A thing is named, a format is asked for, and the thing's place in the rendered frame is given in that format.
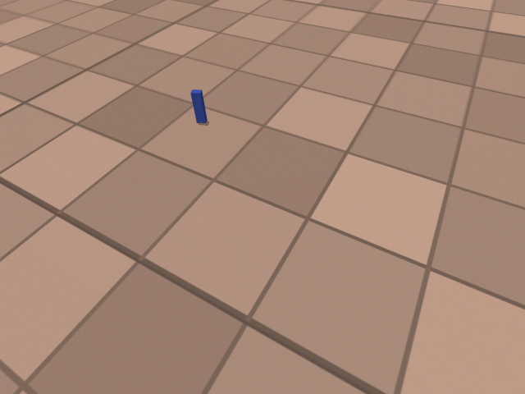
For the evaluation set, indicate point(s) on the carton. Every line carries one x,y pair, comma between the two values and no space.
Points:
198,103

